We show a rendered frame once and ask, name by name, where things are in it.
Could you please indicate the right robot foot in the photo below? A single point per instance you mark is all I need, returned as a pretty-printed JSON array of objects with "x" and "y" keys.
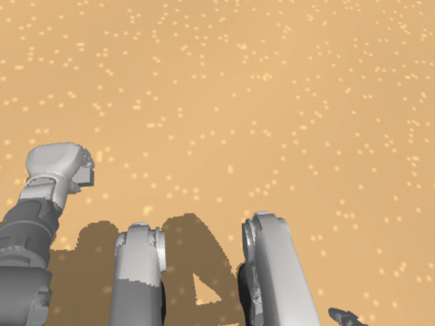
[{"x": 244, "y": 294}]

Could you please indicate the left robot arm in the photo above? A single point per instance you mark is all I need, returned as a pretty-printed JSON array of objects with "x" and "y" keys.
[{"x": 25, "y": 239}]

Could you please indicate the small box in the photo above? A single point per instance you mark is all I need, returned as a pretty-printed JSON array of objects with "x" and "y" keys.
[{"x": 84, "y": 177}]

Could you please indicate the right robot hand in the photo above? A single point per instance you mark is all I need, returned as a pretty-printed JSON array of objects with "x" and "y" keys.
[{"x": 345, "y": 318}]

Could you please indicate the left robot hand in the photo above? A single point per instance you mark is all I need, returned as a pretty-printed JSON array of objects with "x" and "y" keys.
[{"x": 63, "y": 159}]

